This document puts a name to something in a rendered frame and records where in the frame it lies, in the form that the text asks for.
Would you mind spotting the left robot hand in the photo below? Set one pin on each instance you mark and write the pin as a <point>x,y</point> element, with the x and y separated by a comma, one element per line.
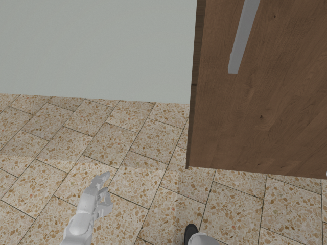
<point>91,198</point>

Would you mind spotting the right robot thigh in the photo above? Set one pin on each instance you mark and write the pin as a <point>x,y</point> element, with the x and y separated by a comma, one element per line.
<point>202,240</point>

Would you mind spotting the handle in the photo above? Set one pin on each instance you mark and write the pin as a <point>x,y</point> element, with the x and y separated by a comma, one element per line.
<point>245,24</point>

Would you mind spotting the wardrobe door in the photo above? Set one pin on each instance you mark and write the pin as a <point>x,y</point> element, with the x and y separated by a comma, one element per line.
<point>271,116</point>

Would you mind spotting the robot left forearm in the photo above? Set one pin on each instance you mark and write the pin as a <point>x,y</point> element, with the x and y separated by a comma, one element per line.
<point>79,230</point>

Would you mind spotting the robot right foot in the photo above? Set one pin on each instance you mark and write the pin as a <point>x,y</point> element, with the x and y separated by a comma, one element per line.
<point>190,230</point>

